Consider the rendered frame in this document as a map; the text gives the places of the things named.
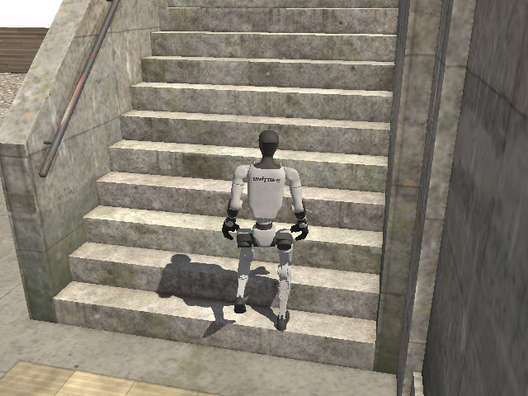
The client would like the robot left upper arm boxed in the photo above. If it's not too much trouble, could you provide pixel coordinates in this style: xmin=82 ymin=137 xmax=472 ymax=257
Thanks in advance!
xmin=229 ymin=165 xmax=250 ymax=211

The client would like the robot left forearm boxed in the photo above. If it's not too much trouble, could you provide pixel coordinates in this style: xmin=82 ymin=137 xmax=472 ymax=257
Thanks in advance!
xmin=225 ymin=199 xmax=238 ymax=227

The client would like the robot left shin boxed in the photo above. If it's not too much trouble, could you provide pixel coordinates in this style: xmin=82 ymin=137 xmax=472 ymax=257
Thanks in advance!
xmin=237 ymin=249 xmax=251 ymax=298

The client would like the robot right upper arm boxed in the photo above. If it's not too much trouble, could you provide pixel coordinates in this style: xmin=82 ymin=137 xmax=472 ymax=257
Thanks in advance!
xmin=284 ymin=167 xmax=304 ymax=213

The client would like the robot right thigh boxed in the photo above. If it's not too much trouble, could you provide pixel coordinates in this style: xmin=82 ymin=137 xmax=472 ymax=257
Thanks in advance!
xmin=276 ymin=229 xmax=293 ymax=279

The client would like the robot right hand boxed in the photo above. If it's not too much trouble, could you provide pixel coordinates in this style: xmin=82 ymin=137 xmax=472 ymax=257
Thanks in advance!
xmin=290 ymin=224 xmax=309 ymax=241

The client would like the robot right forearm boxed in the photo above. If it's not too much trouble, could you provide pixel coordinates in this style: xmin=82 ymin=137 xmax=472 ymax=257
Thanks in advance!
xmin=295 ymin=201 xmax=307 ymax=228

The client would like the robot left hand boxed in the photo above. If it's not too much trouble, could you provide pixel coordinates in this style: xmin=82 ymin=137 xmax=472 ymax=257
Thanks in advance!
xmin=222 ymin=222 xmax=240 ymax=240

